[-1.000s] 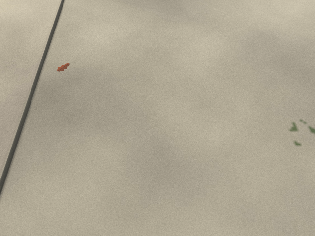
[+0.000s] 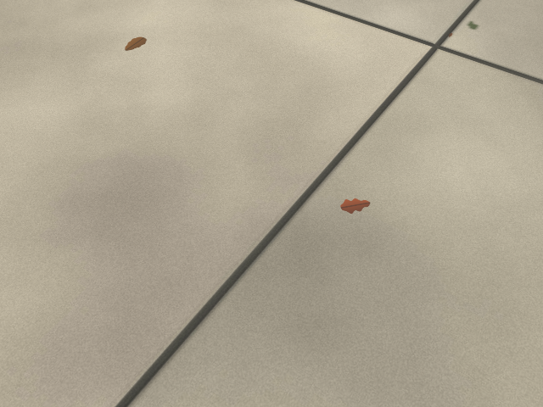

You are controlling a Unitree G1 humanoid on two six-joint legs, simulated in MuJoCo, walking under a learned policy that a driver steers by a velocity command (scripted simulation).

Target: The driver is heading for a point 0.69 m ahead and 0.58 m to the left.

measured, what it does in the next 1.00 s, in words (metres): walks ahead, turning left: left foot, then right foot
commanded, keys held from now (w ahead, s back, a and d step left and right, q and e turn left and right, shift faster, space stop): w+q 1.00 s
